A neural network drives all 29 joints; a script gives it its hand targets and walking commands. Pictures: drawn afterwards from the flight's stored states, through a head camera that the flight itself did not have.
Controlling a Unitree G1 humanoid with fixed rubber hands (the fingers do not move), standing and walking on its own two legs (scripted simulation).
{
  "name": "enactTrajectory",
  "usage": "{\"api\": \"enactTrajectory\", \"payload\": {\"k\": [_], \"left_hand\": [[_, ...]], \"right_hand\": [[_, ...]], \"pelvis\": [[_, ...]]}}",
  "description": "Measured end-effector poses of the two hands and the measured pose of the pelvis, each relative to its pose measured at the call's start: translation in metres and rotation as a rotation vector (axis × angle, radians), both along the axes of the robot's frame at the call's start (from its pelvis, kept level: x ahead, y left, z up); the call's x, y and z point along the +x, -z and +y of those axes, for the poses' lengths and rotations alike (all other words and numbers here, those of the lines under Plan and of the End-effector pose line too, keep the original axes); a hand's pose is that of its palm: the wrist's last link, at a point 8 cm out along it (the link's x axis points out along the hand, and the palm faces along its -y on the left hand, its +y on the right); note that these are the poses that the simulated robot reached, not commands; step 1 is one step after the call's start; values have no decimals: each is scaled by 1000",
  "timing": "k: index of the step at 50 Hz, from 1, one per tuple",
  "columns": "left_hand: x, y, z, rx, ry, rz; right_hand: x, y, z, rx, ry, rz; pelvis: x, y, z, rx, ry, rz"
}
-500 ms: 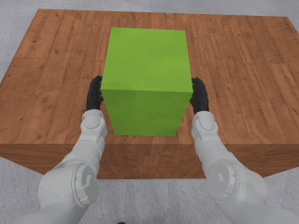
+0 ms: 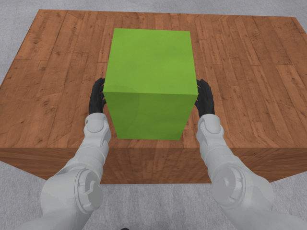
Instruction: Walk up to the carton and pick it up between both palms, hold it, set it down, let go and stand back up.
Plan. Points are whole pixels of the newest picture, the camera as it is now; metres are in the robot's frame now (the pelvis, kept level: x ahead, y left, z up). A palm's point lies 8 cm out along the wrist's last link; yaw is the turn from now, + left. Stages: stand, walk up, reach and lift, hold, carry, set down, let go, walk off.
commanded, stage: reach and lift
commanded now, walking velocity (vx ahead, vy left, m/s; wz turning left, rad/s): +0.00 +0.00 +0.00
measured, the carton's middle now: (150, 90) +0.51 +0.01 +0.01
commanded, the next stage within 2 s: none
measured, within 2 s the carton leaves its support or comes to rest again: leaves its support in 0.78 s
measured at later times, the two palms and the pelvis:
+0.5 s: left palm (101, 110) +0.43 +0.15 +0.02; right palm (207, 111) +0.43 -0.14 +0.02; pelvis +0.00 +0.00 +0.00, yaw +0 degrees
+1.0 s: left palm (102, 114) +0.42 +0.14 +0.03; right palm (211, 114) +0.42 -0.15 +0.03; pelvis -0.01 +0.00 +0.00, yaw +0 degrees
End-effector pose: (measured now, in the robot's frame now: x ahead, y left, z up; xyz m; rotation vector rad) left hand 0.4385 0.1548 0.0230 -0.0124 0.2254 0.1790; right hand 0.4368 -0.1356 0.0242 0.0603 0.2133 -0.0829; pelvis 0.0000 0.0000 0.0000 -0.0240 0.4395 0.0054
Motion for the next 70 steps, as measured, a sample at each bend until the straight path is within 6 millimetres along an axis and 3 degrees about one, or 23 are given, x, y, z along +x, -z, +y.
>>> {"api": "enactTrajectory", "payload": {"k": [38, 70], "left_hand": [[-10, -2, -12, 26, 23, -54], [-38, -2, -13, 0, 12, -37]], "right_hand": [[-14, -2, -8, -43, 66, -79], [-27, -21, -8, -142, 30, -118]], "pelvis": [[-4, 0, 0, -1, 0, -5], [-15, 0, 1, -2, 0, -22]]}}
